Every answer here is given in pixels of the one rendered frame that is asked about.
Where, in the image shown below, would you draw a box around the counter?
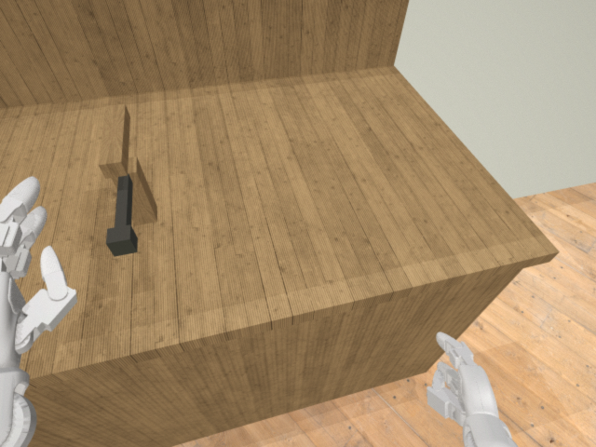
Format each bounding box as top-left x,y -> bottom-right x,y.
0,0 -> 559,447

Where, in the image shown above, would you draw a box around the robot right forearm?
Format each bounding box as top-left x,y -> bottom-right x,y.
463,413 -> 518,447

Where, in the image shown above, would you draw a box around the tap lever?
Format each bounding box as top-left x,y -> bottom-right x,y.
106,174 -> 138,257

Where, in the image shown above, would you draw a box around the right robot hand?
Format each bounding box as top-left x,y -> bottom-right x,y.
427,332 -> 499,427

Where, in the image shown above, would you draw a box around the robot left forearm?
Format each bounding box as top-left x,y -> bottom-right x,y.
0,367 -> 37,447

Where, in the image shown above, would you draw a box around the left robot hand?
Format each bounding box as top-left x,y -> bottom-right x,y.
0,176 -> 77,368

